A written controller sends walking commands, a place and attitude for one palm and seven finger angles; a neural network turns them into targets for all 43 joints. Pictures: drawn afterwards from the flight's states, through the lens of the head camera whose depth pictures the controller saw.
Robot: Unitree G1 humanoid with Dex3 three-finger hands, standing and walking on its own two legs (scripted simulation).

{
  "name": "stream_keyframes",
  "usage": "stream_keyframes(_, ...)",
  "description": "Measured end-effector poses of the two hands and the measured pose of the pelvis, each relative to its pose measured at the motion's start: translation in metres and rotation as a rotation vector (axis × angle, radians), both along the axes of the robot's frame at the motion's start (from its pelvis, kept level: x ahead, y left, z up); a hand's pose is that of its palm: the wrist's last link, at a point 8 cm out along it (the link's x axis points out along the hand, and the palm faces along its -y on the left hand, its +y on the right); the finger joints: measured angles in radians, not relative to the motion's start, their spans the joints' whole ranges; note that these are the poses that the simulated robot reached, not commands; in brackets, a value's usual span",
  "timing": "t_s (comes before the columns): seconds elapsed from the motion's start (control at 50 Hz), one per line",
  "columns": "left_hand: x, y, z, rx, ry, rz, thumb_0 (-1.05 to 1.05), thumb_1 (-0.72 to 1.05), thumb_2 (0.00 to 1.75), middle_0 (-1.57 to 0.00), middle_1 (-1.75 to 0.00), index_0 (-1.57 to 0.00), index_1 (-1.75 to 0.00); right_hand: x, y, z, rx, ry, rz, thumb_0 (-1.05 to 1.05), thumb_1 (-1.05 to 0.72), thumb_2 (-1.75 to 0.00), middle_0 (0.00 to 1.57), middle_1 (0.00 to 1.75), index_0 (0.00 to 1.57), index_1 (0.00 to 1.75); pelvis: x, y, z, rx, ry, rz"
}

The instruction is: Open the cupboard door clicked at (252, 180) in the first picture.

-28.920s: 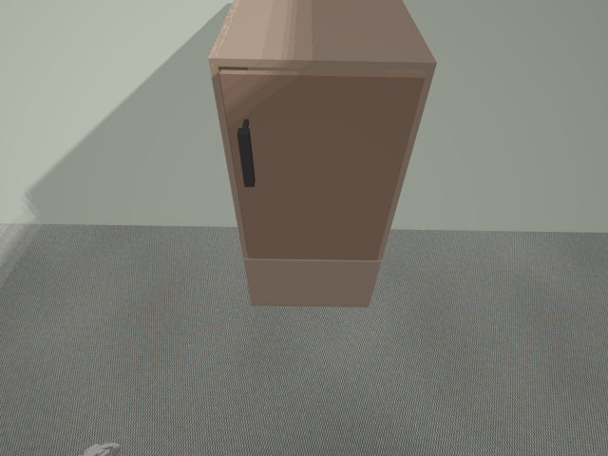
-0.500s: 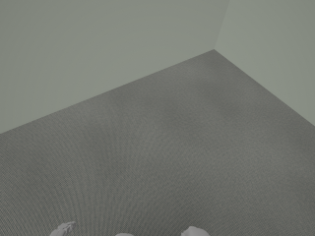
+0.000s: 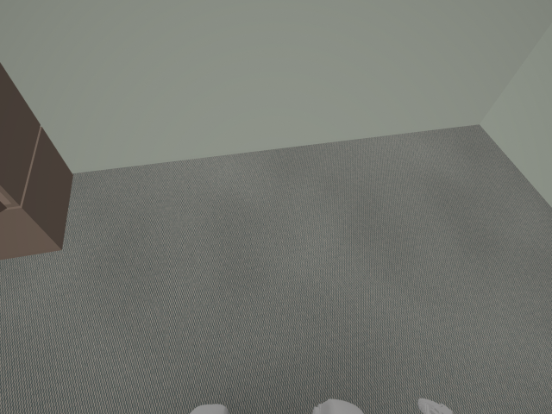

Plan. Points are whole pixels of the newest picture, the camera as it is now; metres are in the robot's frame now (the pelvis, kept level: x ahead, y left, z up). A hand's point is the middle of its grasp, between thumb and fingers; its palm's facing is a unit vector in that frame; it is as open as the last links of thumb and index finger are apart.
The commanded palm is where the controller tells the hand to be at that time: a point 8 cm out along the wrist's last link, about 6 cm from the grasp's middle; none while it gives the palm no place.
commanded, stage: turn to face it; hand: left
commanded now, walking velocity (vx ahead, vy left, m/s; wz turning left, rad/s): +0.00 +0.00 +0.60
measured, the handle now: out of the picture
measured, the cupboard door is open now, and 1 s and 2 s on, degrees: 40 40 40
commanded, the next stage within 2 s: take the last steps up to it in 1.52 s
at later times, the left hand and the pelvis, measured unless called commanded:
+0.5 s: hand out of the picture -0.01 +0.17 -0.16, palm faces +0.33 -0.92 -0.21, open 7.4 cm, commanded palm none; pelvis -0.01 -0.03 +0.01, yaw +19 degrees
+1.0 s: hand out of the picture -0.04 +0.16 -0.14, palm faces +0.58 -0.77 -0.28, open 7.4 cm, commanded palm none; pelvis +0.00 -0.06 +0.01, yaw +36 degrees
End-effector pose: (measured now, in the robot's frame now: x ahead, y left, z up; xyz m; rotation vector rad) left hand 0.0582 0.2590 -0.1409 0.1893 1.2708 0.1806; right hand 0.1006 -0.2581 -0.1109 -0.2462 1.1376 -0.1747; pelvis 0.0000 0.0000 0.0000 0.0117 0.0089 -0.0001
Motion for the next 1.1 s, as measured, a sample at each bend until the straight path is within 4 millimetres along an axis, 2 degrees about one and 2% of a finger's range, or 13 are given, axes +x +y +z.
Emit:
stream_keyframes(0.1, -0.002, 0.002, 0.016, 0.025, -0.047, 0.057, 0.01, 0.90, 0.90, -0.20, -0.30, -0.20, -0.30, -0.001, 0.001, -0.001, 0.011, 0.038, 0.050, 0.01, -0.90, -0.89, 0.21, 0.30, 0.20, 0.30, -0.002, -0.009, 0.008, -0.013, -0.002, 0.056)
stream_keyframes(0.2, -0.004, -0.009, 0.027, 0.066, -0.117, 0.094, 0.00, 0.90, 0.90, -0.20, -0.30, -0.20, -0.30, 0.003, -0.014, -0.015, 0.042, 0.070, 0.084, 0.01, -0.90, -0.89, 0.21, 0.30, 0.20, 0.30, -0.003, -0.029, 0.003, -0.010, -0.002, 0.121)
stream_keyframes(0.26, -0.016, -0.019, 0.030, 0.088, -0.131, 0.122, 0.00, 0.90, 0.90, -0.20, -0.30, -0.20, -0.30, 0.012, -0.023, -0.024, 0.050, 0.084, 0.111, 0.01, -0.90, -0.89, 0.21, 0.30, 0.20, 0.30, -0.005, -0.038, -0.001, -0.003, -0.009, 0.165)
stream_keyframes(0.34, -0.039, -0.034, 0.033, 0.067, -0.100, 0.178, 0.00, 0.90, 0.90, -0.20, -0.30, -0.20, -0.30, 0.027, -0.025, -0.014, 0.047, 0.093, 0.155, 0.01, -0.91, -0.89, 0.20, 0.30, 0.20, 0.30, -0.004, -0.041, 0.008, 0.010, -0.016, 0.222)
stream_keyframes(0.46, -0.074, -0.046, 0.020, 0.001, -0.061, 0.266, 0.00, 0.90, 0.90, -0.20, -0.30, -0.21, -0.30, 0.060, -0.002, 0.001, 0.030, 0.060, 0.260, 0.01, -0.91, -0.89, 0.20, 0.30, 0.20, 0.30, -0.004, -0.036, 0.012, 0.027, -0.011, 0.298)
stream_keyframes(0.54, -0.104, -0.037, -0.002, -0.031, -0.029, 0.348, 0.00, 0.90, 0.90, -0.20, -0.30, -0.21, -0.30, 0.082, 0.022, 0.000, 0.006, -0.005, 0.346, 0.01, -0.91, -0.89, 0.20, 0.30, 0.20, 0.30, -0.008, -0.024, -0.002, 0.001, -0.005, 0.354)
stream_keyframes(0.58, -0.114, -0.032, -0.005, -0.027, 0.000, 0.377, 0.00, 0.90, 0.90, -0.20, -0.30, -0.21, -0.30, 0.086, 0.031, 0.002, -0.002, -0.017, 0.380, 0.01, -0.91, -0.89, 0.20, 0.30, 0.20, 0.30, -0.010, -0.024, -0.002, 0.000, -0.007, 0.372)
stream_keyframes(0.68, -0.121, -0.021, 0.007, 0.003, -0.020, 0.437, 0.01, 0.90, 0.90, -0.20, -0.30, -0.20, -0.30, 0.082, 0.040, 0.007, -0.009, 0.009, 0.429, 0.01, -0.91, -0.89, 0.20, 0.30, 0.20, 0.30, -0.011, -0.027, 0.007, -0.017, -0.008, 0.426)
stream_keyframes(0.78, -0.113, -0.021, 0.023, 0.048, -0.080, 0.469, 0.01, 0.90, 0.90, -0.20, -0.30, -0.20, -0.30, 0.078, 0.034, 0.000, 0.007, 0.062, 0.461, 0.01, -0.90, -0.89, 0.21, 0.30, 0.20, 0.30, -0.008, -0.039, 0.011, -0.025, -0.008, 0.482)
stream_keyframes(0.88, -0.110, -0.034, 0.030, 0.110, -0.141, 0.499, 0.00, 0.90, 0.90, -0.20, -0.30, -0.20, -0.30, 0.088, 0.019, -0.020, 0.030, 0.101, 0.486, 0.01, -0.90, -0.89, 0.21, 0.30, 0.20, 0.30, -0.001, -0.057, 0.001, -0.011, -0.004, 0.545)
stream_keyframes(0.96, -0.125, -0.055, 0.034, 0.100, -0.127, 0.551, 0.00, 0.90, 0.90, -0.20, -0.30, -0.20, -0.30, 0.101, 0.017, -0.018, 0.022, 0.122, 0.526, 0.01, -0.91, -0.89, 0.21, 0.30, 0.20, 0.30, -0.001, -0.060, 0.006, -0.001, -0.024, 0.609)
stream_keyframes(1.04, -0.142, -0.074, 0.029, 0.053, -0.098, 0.603, 0.00, 0.90, 0.90, -0.20, -0.30, -0.21, -0.30, 0.114, 0.030, -0.007, 0.015, 0.115, 0.576, 0.01, -0.91, -0.89, 0.20, 0.30, 0.20, 0.30, -0.001, -0.059, 0.012, 0.017, -0.021, 0.662)
stream_keyframes(1.1, -0.160, -0.083, 0.019, 0.015, -0.083, 0.652, 0.00, 0.90, 0.90, -0.20, -0.30, -0.21, -0.30, 0.125, 0.050, -0.001, 0.005, 0.093, 0.637, 0.01, -0.91, -0.89, 0.20, 0.30, 0.20, 0.30, -0.003, -0.054, 0.011, 0.021, -0.015, 0.701)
